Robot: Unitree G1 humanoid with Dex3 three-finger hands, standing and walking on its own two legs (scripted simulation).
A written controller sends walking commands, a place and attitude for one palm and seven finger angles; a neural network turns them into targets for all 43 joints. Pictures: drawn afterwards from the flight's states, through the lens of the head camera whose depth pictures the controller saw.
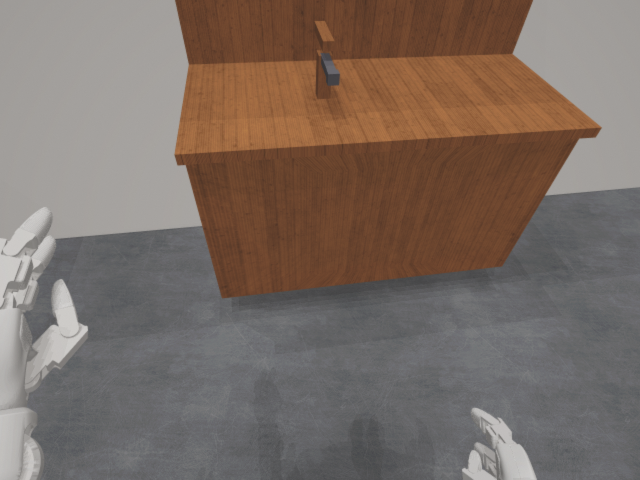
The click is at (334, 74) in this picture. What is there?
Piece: tap's lever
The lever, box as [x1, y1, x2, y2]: [326, 69, 339, 85]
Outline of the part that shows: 337,69 326,70 326,82 328,85 338,84 339,73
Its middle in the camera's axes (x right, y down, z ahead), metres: +0.03 -0.39 +0.92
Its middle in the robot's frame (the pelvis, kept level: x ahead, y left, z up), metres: +0.96 +0.04 +0.06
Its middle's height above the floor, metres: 0.84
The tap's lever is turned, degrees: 0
